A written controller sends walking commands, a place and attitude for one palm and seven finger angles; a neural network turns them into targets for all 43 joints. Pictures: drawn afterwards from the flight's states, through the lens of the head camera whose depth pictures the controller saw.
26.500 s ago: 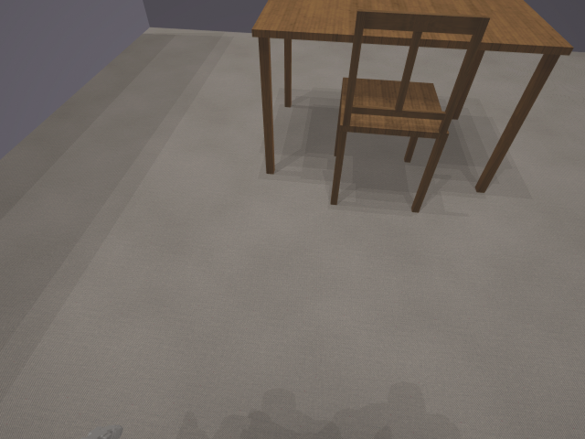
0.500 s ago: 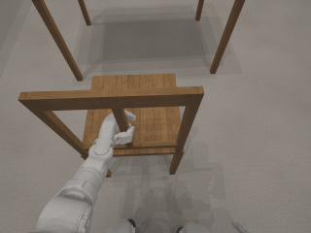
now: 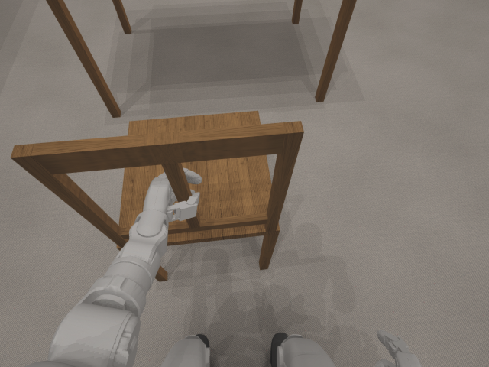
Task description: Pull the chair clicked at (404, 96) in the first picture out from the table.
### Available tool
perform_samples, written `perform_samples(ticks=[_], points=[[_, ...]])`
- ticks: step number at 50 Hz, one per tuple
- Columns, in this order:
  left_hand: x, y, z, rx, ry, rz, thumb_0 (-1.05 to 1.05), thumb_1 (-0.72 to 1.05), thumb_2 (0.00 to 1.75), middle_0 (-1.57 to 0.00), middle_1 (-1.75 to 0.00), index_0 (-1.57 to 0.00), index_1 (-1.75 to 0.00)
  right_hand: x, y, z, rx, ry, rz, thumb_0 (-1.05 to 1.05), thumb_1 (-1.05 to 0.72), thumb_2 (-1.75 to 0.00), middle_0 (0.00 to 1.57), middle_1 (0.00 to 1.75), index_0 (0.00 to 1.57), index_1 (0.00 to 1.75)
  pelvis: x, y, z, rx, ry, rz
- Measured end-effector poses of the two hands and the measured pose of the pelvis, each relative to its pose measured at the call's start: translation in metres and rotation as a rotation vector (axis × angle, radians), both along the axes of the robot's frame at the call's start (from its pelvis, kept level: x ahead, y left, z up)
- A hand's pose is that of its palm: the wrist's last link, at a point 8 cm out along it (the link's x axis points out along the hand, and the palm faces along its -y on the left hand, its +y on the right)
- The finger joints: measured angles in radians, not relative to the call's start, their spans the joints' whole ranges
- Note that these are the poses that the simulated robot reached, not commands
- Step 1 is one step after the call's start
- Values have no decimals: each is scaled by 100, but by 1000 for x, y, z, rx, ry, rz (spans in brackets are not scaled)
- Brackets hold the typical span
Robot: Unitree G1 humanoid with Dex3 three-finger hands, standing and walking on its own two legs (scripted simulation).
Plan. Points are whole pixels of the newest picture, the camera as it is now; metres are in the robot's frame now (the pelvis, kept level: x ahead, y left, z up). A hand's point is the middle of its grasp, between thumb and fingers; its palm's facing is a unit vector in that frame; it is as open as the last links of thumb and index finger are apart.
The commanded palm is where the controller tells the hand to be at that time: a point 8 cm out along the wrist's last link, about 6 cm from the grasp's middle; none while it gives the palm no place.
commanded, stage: stop walking, hand still on the chair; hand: left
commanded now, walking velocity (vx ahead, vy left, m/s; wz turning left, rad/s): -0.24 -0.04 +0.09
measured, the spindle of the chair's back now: (185, 197) +0.41 +0.13 -0.08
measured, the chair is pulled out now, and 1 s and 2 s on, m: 0.69 0.79 0.79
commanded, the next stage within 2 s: open the thumb and straighten the fingers in 1.00 s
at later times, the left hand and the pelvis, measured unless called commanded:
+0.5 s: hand (189, 256) +0.28 +0.10 -0.05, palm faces -0.04 -0.99 -0.16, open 5.7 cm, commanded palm +0.27 +0.15 -0.04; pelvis -0.01 +0.00 +0.01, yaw +1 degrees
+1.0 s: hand (188, 259) +0.28 +0.10 -0.05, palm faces -0.06 -0.99 -0.16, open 5.7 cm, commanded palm +0.26 +0.16 -0.04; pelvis +0.01 +0.00 +0.01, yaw +1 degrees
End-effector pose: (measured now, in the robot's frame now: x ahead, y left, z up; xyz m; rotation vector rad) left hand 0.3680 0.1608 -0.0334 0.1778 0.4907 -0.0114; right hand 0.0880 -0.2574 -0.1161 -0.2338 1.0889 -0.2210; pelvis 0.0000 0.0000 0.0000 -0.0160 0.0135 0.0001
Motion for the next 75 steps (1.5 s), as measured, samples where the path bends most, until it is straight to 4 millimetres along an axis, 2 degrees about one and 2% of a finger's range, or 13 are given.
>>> perform_samples(ticks=[5, 12, 18, 24, 34, 41, 48, 59, 64, 70, 75], points=[[-26, -4, 1, 8, 9, 36, 8, 63, 75, -23, -115, -50, -145, -24, 7, -16, 77, 4, -36, 1, -90, -90, 20, 30, 20, 30, -13, -13, -4, -2, -21, 7], [-58, -7, 2, 0, 16, 37, 8, 63, 74, -23, -116, -50, -145, -44, 1, -15, 21, -9, -29, 1, -90, -90, 20, 30, 20, 30, -25, -4, -6, 15, -11, 35], [-81, -6, 2, -12, 29, 19, 8, 65, 73, -19, -118, -50, -145, -43, 6, -4, 3, -30, -8, 1, -90, -90, 20, 30, 20, 30, -27, 1, 0, 35, -37, 25], [-99, -6, 3, -11, 37, 24, 8, 64, 74, -20, -117, -50, -145, -22, 15, 0, 51, -65, 10, 1, -90, -90, 20, 30, 20, 30, -16, -4, 5, 26, -49, 24], [-103, -6, 3, -1, 36, 21, 8, 63, 75, -22, -117, -50, -145, 24, 12, 12, 39, -162, 14, 1, -90, -90, 20, 30, 20, 30, 3, -4, 8, 24, -30, 10], [-103, -6, 3, -1, 35, 12, 8, 63, 75, -21, -117, -50, -145, 44, 11, 20, 20, -193, 19, 1, -90, -90, 20, 30, 20, 30, 7, -2, 8, 23, -33, 14], [-103, -5, 3, -5, 36, 5, 8, 64, 74, -21, -118, -50, -145, 43, 15, 24, 17, -192, 16, 1, -90, -90, 20, 30, 20, 30, 6, 0, 9, 24, -35, 12], [-102, -4, 2, -22, 31, -2, 7, 62, 74, -20, -121, -50, -145, 19, 21, 16, 55, -134, -14, 1, -90, -90, 20, 30, 20, 30, 5, 4, 7, 22, 7, 17], [-98, 2, 2, -36, 2, -13, 5, 46, 68, -28, -127, -50, -145, 14, 16, 16, 51, -154, -9, 1, -90, -90, 20, 30, 20, 30, 2, 6, 1, 19, 55, 12], [-92, 7, 3, -21, 12, -27, 2, 2, 47, -35, -129, -49, -141, 18, 14, 13, 37, -187, 5, 1, -90, -90, 20, 30, 20, 30, 0, 12, -4, 18, 96, 9], [-90, 16, 3, -18, 23, 0, 1, -30, 32, -36, -117, -42, -122, 27, 20, 10, 44, -214, 19, 1, -90, -90, 20, 30, 20, 30, 2, 16, -7, 19, 117, 11]])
